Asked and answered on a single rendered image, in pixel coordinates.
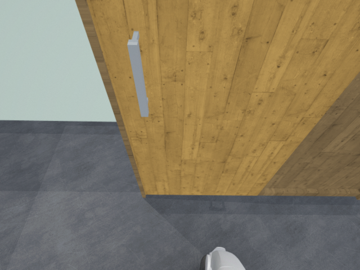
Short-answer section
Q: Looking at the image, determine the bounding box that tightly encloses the wardrobe door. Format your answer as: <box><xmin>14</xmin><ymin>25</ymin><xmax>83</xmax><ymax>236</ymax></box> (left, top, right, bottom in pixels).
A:
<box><xmin>264</xmin><ymin>72</ymin><xmax>360</xmax><ymax>189</ymax></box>
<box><xmin>87</xmin><ymin>0</ymin><xmax>360</xmax><ymax>196</ymax></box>

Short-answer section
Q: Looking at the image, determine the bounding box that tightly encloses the robot right shin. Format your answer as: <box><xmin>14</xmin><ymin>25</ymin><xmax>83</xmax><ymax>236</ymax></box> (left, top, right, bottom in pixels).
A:
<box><xmin>211</xmin><ymin>247</ymin><xmax>225</xmax><ymax>253</ymax></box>

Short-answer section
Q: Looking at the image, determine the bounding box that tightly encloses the handle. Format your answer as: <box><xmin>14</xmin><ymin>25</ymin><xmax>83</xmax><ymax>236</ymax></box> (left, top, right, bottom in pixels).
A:
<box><xmin>127</xmin><ymin>31</ymin><xmax>149</xmax><ymax>117</ymax></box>

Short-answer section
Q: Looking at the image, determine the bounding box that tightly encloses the right robot thigh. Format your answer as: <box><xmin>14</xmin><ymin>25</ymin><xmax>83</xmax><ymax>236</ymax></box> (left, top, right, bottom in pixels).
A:
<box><xmin>205</xmin><ymin>250</ymin><xmax>246</xmax><ymax>270</ymax></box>

